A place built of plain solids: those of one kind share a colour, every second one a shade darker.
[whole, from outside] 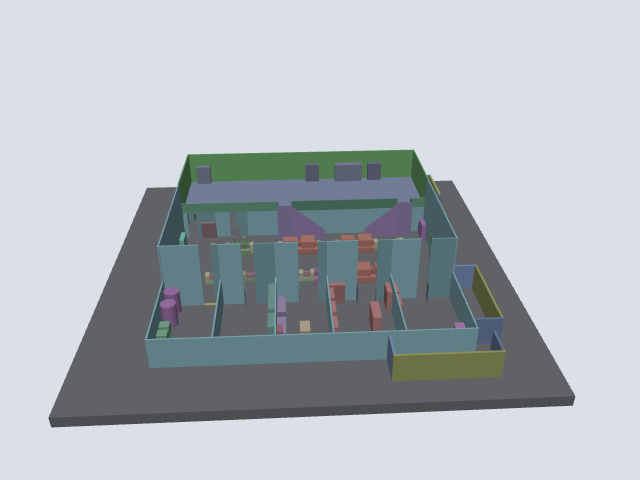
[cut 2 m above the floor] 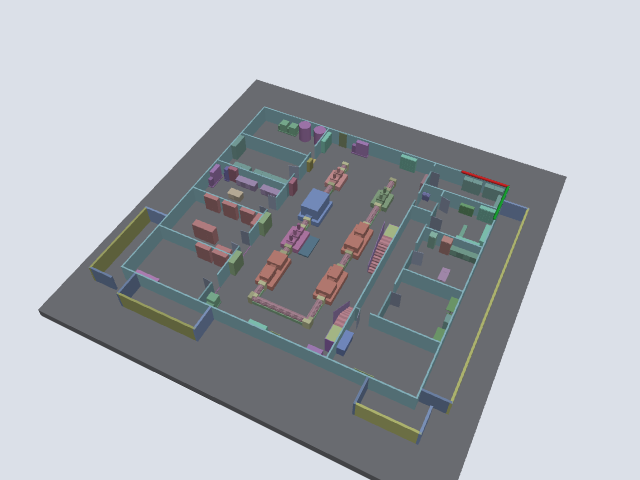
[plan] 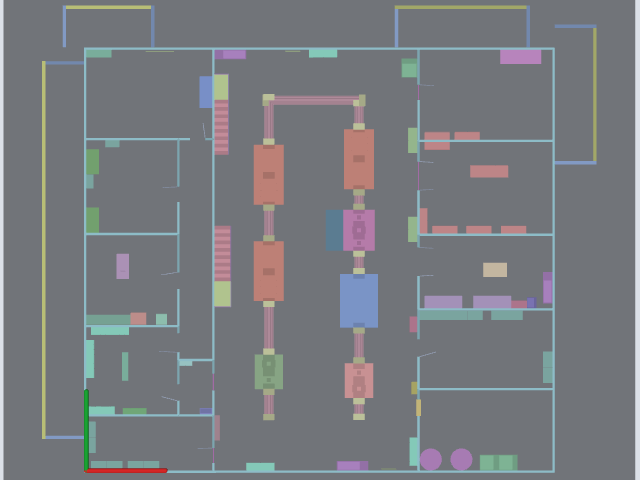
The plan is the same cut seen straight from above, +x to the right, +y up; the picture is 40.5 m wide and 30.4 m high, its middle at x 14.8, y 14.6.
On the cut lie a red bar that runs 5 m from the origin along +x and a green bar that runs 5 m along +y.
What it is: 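A pump hall with its main, pump sets and valves, low rooms beside it, and over them a gallery reached by a steep steel stair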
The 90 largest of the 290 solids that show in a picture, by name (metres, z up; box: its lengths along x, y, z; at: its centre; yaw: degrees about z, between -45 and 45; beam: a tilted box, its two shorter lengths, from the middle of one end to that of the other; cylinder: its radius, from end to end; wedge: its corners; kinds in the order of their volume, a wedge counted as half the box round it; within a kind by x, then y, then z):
{
 "wall_1": {"box": [0.15, 5.96, 2.95], "at": [-0.07, 6.32, 1.43]},
 "wall_2": {"box": [0.15, 6.13, 2.95], "at": [-0.07, 12.06, 1.43]},
 "wall_3": {"box": [0.15, 6.31, 2.95], "at": [-0.07, 17.98, 1.43]},
 "wall_4": {"box": [0.15, 5.96, 2.95], "at": [-0.07, 23.82, 1.43]},
 "wall_5": {"box": [5.83, 0.15, 2.95], "at": [2.92, 3.49, 1.43]},
 "wall_6": {"box": [5.83, 0.15, 2.95], "at": [2.92, 9.15, 1.43]},
 "wall_7": {"box": [5.83, 0.15, 2.95], "at": [2.92, 14.98, 1.43]},
 "wall_8": {"box": [5.83, 0.15, 2.95], "at": [2.92, 20.99, 1.43]},
 "wall_9": {"box": [8.35, 0.15, 2.95], "at": [4.03, -0.07, 1.43]},
 "wall_10": {"box": [8.35, 0.15, 2.95], "at": [4.03, 26.73, 1.43]},
 "wall_11": {"box": [0.15, 13.99, 3.11], "at": [8.05, 13.99, 1.5]},
 "wall_12": {"box": [0.15, 5.66, 3.11], "at": [8.05, 23.82, 1.5]},
 "wall_13": {"box": [13.29, 0.15, 6.55], "at": [14.54, -0.07, 3.23]},
 "wall_14": {"box": [13.29, 0.15, 6.55], "at": [14.54, 26.73, 3.23]},
 "wall_15": {"box": [0.15, 3.46, 6.55], "at": [21.04, 1.73, 3.23]},
 "wall_16": {"box": [0.15, 2.05, 6.55], "at": [21.04, 6.18, 3.23]},
 "wall_17": {"box": [0.15, 1.89, 6.55], "at": [21.04, 9.26, 3.23]},
 "wall_18": {"box": [0.15, 2.12, 6.55], "at": [21.04, 11.26, 3.23]},
 "wall_19": {"box": [0.15, 2.83, 6.55], "at": [21.04, 16.34, 3.23]},
 "wall_20": {"box": [0.15, 2.6, 6.55], "at": [21.04, 22.18, 3.23]},
 "wall_21": {"box": [0.15, 2.23, 6.55], "at": [21.04, 25.54, 3.23]},
 "wall_22": {"box": [8.78, 0.15, 2.95], "at": [25.28, -0.07, 1.43]},
 "wall_23": {"box": [8.48, 0.15, 2.95], "at": [25.28, 5.16, 1.43]},
 "wall_24": {"box": [8.48, 0.15, 2.95], "at": [25.28, 10.2, 1.43]},
 "wall_25": {"box": [8.48, 0.15, 2.95], "at": [25.28, 14.93, 1.43]},
 "wall_26": {"box": [8.48, 0.15, 2.95], "at": [25.28, 20.88, 1.43]},
 "wall_27": {"box": [8.78, 0.15, 2.95], "at": [25.28, 26.73, 1.43]},
 "wall_28": {"box": [0.15, 5.46, 2.95], "at": [29.59, 2.58, 1.43]},
 "wall_29": {"box": [0.15, 5.34, 2.95], "at": [29.59, 7.68, 1.43]},
 "wall_30": {"box": [0.15, 5.03, 2.95], "at": [29.59, 12.56, 1.43]},
 "wall_31": {"box": [0.15, 6.25, 2.95], "at": [29.59, 17.91, 1.43]},
 "wall_32": {"box": [0.15, 6.07, 2.95], "at": [29.59, 23.77, 1.43]},
 "mezz_deck_1": {"box": [8.11, 26.65, 0.15], "at": [4.05, 13.32, 2.98]},
 "yard_wall_1": {"box": [0.22, 23.94, 2.65], "at": [-2.69, 13.96, 1.27]},
 "yard_wall_2": {"box": [5.82, 0.22, 2.65], "at": [1.41, 29.34, 1.27]},
 "yard_wall_3": {"box": [8.56, 0.22, 2.65], "at": [23.82, 29.34, 1.27]},
 "yard_wall_4": {"box": [0.22, 8.87, 2.65], "at": [32.21, 23.82, 1.27]},
 "mezz_outer_1": {"box": [0.15, 3.79, 3.66], "at": [-0.07, 1.75, 4.73]},
 "mezz_outer_2": {"box": [0.15, 5.96, 3.66], "at": [-0.07, 6.32, 4.73]},
 "mezz_outer_3": {"box": [0.15, 6.13, 3.66], "at": [-0.07, 12.06, 4.73]},
 "mezz_outer_4": {"box": [0.15, 6.31, 3.66], "at": [-0.07, 17.98, 4.73]},
 "mezz_outer_5": {"box": [0.15, 5.96, 3.66], "at": [-0.07, 23.82, 4.73]},
 "mezz_outer_6": {"box": [8.35, 0.15, 3.66], "at": [4.03, -0.07, 4.73]},
 "mezz_outer_7": {"box": [8.35, 0.15, 3.66], "at": [4.03, 26.73, 4.73]},
 "pump_set_1": {"box": [1.9, 3.8, 0.52], "at": [11.56, 12.63, 0.36]},
 "pump_set_2": {"box": [1.5, 1.46, 0.78], "at": [11.56, 13.54, 1.01]},
 "pump_set_3": {"box": [1.9, 3.8, 0.52], "at": [11.56, 18.73, 0.36]},
 "pump_set_4": {"box": [1.5, 1.46, 0.78], "at": [11.56, 19.64, 1.01]},
 "pump_set_5": {"box": [1.5, 1.46, 0.78], "at": [17.27, 18.8, 1.01]},
 "pump_set_6": {"box": [1.9, 3.8, 0.52], "at": [17.27, 19.71, 0.36]},
 "surge_vessel_1": {"box": [2.4, 3.4, 0.52], "at": [17.27, 10.75, 0.36]},
 "surge_vessel_2": {"box": [1.93, 2.79, 2.08], "at": [17.27, 10.75, 1.66]},
 "panel_1": {"box": [0.48, 1.6, 2.0], "at": [21.35, 15.8, 1.1]},
 "panel_2": {"box": [1.6, 0.48, 2.0], "at": [22.21, 20.57, 1.1]},
 "panel_3": {"box": [1.6, 0.48, 2.0], "at": [22.21, 21.19, 1.1]},
 "panel_4": {"box": [1.6, 0.48, 2.0], "at": [22.71, 15.24, 1.1]},
 "panel_5": {"box": [1.6, 0.48, 2.0], "at": [24.12, 21.19, 1.1]},
 "panel_6": {"box": [1.6, 0.48, 2.0], "at": [24.86, 15.24, 1.1]},
 "panel_7": {"box": [2.4, 0.78, 2.0], "at": [25.52, 18.94, 1.1]},
 "panel_8": {"box": [1.6, 0.48, 2.0], "at": [27.06, 15.24, 1.1]},
 "yard_cheek_1": {"box": [2.65, 0.22, 2.65], "at": [-1.48, 2.1, 1.27]},
 "yard_cheek_2": {"box": [2.65, 0.22, 2.65], "at": [-1.48, 25.82, 1.27]},
 "yard_cheek_3": {"box": [0.22, 2.65, 2.65], "at": [-1.39, 28.12, 1.27]},
 "yard_cheek_4": {"box": [0.22, 2.65, 2.65], "at": [4.21, 28.12, 1.27]},
 "yard_cheek_5": {"box": [0.22, 2.65, 2.65], "at": [19.65, 28.12, 1.27]},
 "yard_cheek_6": {"box": [0.22, 2.65, 2.65], "at": [27.99, 28.12, 1.27]},
 "yard_cheek_7": {"box": [2.65, 0.22, 2.65], "at": [31.0, 19.49, 1.27]},
 "yard_cheek_8": {"box": [2.65, 0.22, 2.65], "at": [31.0, 28.14, 1.27]},
 "mezz_kept_1": {"box": [0.6, 1.6, 2.15], "at": [0.31, 1.6, 4.08]},
 "mezz_kept_2": {"box": [0.6, 1.6, 2.15], "at": [0.31, 14.51, 4.08]},
 "mezz_kept_3": {"box": [0.6, 1.6, 2.15], "at": [0.31, 22.01, 4.08]},
 "mezz_kept_4": {"box": [0.8, 3.2, 2.15], "at": [0.41, 18.84, 4.08]},
 "mezz_landing_1": {"box": [0.87, 1.6, 3.11], "at": [8.54, 24.28, 1.5]},
 "mezz_landing_2": {"box": [1.02, 1.6, 3.11], "at": [8.62, 11.19, 1.5]},
 "lockers_1": {"box": [0.48, 2.4, 1.7], "at": [0.24, 7.07, 0.95]},
 "lockers_2": {"box": [2.4, 0.48, 1.7], "at": [1.5, 8.84, 0.95]},
 "lockers_3": {"box": [1.8, 0.48, 1.7], "at": [15.0, 26.41, 0.95]},
 "lockers_4": {"box": [0.48, 1.8, 1.7], "at": [20.73, 1.2, 0.95]},
 "tank_1": {"cylinder": 0.7, "from": [21.82, 0.7, 0.0], "to": [21.82, 0.7, 2.2]},
 "tank_2": {"cylinder": 0.7, "from": [23.76, 0.7, 0.0], "to": [23.76, 0.7, 2.2]},
 "mezz_parapet_1": {"box": [0.15, 10.49, 1.15], "at": [8.05, 5.25, 3.58]},
 "mezz_parapet_2": {"box": [0.15, 11.69, 1.15], "at": [8.05, 17.73, 3.58]},
 "switch_panel_1": {"box": [0.58, 1.6, 2.0], "at": [20.68, 15.28, 1.1]},
 "switch_panel_2": {"box": [0.58, 1.6, 2.0], "at": [20.68, 20.91, 1.1]},
 "manifold_valves_1": {"box": [2.0, 2.6, 0.52], "at": [17.27, 15.22, 0.36]},
 "inlet_valves_1": {"box": [1.8, 2.2, 0.52], "at": [11.56, 6.25, 0.36]},
 "outlet_valves_1": {"box": [1.8, 2.2, 0.52], "at": [17.27, 5.69, 0.36]},
 "conveyor_wall_1": {"box": [6.47, 0.56, 0.45], "at": [14.42, 23.45, 0.17]},
 "reception_desk_1": {"box": [0.7, 1.94, 1.11], "at": [7.62, 23.96, 0.51]},
 "work_bench_1": {"box": [2.34, 0.7, 0.91], "at": [22.61, 10.63, 0.41]}
}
